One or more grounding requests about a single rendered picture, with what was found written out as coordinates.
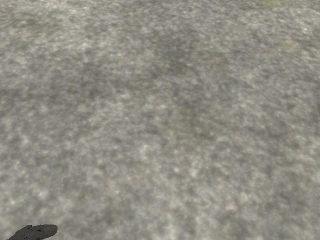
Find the robot left hand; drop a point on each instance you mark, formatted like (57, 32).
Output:
(38, 232)

